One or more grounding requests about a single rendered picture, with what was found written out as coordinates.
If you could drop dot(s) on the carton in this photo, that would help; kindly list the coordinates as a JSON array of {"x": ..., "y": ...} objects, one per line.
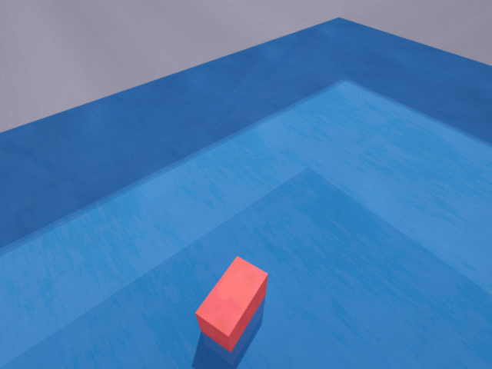
[{"x": 227, "y": 310}]

